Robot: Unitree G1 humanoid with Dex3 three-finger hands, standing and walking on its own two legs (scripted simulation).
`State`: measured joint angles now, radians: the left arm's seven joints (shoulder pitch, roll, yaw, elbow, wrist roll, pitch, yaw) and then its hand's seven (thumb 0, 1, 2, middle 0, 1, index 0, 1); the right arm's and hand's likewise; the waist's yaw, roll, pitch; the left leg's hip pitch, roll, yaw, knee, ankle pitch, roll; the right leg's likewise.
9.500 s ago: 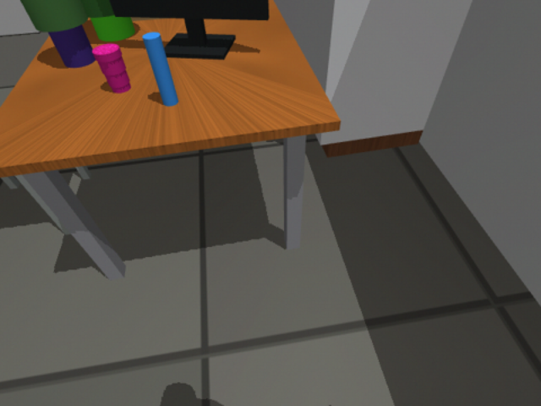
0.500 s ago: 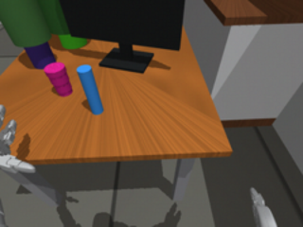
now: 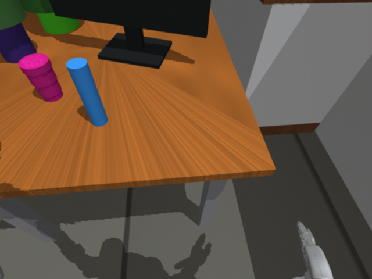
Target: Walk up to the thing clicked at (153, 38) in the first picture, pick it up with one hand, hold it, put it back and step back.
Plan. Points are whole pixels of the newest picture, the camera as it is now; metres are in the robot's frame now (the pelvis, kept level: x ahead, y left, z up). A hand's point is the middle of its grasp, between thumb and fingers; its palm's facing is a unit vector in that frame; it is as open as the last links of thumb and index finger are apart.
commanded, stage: go down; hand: left
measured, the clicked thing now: (89, 95) +0.56 +0.24 +0.07
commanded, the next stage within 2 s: approach in 1.54 s
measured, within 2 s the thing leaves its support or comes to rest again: neither
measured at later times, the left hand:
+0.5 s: hand out of the picture +0.39 +0.40 +0.15, palm faces +0.23 -0.97 +0.00, open 17.7 cm
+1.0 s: hand out of the picture +0.41 +0.42 +0.15, palm faces +0.25 -0.97 +0.00, open 17.7 cm
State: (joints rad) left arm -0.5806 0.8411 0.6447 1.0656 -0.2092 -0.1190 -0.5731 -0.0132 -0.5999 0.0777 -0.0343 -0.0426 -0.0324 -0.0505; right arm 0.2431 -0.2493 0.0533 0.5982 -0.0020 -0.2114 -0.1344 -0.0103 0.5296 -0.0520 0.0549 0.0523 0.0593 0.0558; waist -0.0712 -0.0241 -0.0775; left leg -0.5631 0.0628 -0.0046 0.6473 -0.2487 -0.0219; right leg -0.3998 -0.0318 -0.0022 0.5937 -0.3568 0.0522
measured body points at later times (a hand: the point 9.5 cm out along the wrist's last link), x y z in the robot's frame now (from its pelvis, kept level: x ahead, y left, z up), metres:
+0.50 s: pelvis +0.01 +0.01 -0.01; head +0.06 +0.03 +0.44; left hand +0.37 +0.45 +0.15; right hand +0.17 -0.24 -0.07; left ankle +0.04 +0.13 -0.72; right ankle -0.04 -0.16 -0.72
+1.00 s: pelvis +0.01 +0.02 -0.02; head +0.08 +0.05 +0.42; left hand +0.39 +0.47 +0.15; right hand +0.16 -0.24 -0.07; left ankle +0.04 +0.13 -0.72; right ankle -0.04 -0.16 -0.72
